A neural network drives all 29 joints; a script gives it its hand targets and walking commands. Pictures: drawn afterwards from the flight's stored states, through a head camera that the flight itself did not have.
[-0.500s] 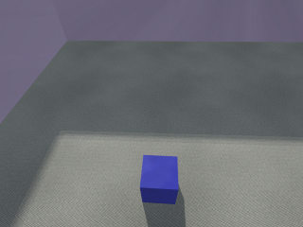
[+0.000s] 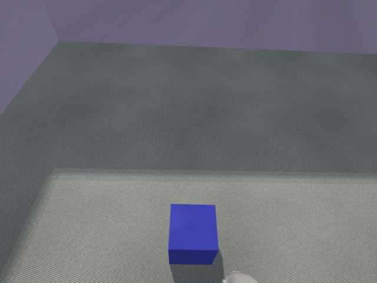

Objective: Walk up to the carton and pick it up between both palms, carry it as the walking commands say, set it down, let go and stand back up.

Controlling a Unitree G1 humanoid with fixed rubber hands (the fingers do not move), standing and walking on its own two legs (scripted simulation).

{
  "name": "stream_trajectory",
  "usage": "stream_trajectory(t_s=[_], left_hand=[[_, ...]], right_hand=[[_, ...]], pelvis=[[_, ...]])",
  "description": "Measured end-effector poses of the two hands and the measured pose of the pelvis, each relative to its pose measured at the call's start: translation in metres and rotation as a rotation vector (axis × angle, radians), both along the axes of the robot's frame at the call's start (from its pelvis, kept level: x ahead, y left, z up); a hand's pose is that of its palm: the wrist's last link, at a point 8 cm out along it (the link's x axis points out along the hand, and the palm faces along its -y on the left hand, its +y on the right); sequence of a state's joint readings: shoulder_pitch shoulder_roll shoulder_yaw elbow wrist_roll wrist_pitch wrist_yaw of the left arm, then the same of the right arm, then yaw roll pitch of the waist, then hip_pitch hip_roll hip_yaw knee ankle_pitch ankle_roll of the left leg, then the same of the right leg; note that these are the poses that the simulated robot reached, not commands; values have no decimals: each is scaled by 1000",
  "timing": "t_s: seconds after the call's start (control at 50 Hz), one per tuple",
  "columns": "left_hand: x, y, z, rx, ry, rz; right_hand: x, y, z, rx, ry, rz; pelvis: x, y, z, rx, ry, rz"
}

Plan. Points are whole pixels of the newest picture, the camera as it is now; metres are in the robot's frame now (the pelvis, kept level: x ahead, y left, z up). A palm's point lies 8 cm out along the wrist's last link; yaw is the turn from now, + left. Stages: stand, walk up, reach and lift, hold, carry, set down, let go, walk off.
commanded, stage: walk up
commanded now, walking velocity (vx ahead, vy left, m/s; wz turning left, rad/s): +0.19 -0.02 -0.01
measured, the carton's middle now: (191, 235) +0.44 -0.03 -0.66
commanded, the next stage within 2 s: stand in 1.66 s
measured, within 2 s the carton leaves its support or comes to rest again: neither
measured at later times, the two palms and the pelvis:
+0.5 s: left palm out of the picture +0.10 +0.23 -0.17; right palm out of the picture +0.08 -0.25 -0.16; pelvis +0.04 -0.01 -0.03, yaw +2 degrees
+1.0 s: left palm out of the picture +0.00 +0.17 -0.14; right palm out of the picture -0.01 -0.27 -0.16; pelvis +0.01 -0.05 -0.01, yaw +0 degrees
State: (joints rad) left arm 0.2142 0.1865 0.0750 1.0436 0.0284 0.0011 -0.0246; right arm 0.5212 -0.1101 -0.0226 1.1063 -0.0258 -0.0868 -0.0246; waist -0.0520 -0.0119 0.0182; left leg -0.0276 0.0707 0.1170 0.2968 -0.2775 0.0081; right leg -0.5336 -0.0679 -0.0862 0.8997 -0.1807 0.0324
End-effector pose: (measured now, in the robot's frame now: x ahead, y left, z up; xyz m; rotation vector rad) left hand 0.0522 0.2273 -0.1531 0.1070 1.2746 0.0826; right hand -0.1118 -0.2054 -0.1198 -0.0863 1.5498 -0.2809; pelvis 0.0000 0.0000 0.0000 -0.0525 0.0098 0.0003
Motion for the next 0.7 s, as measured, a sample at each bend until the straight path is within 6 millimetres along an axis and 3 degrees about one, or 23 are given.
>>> stream_trajectory(t_s=[0.12, 0.18, 0.32, 0.42, 0.54, 0.7], left_hand=[[72, -32, -7, 10, -65, -32], [86, -41, -10, 41, -81, -32], [62, -40, -1, 83, -6, 26], [53, -21, -9, 97, -5, 66], [41, 8, -15, 108, 9, 64], [6, 5, -2, 90, 45, 68]], right_hand=[[15, -2, -14, 53, 100, -27], [38, -15, -32, 75, 112, -20], [133, -38, -46, 59, -40, 88], [177, -44, -45, 5, -155, 135], [186, -44, -32, -66, -243, 170], [184, -48, -15, -72, -296, 164]], pelvis=[[36, -19, -13, 30, -3, -3], [51, -28, -24, 40, -4, 7], [63, -32, -17, 42, -15, 18], [56, -25, -21, 38, -24, 27], [38, -11, -24, 27, -27, 17], [23, -12, -9, 25, -5, -2]])
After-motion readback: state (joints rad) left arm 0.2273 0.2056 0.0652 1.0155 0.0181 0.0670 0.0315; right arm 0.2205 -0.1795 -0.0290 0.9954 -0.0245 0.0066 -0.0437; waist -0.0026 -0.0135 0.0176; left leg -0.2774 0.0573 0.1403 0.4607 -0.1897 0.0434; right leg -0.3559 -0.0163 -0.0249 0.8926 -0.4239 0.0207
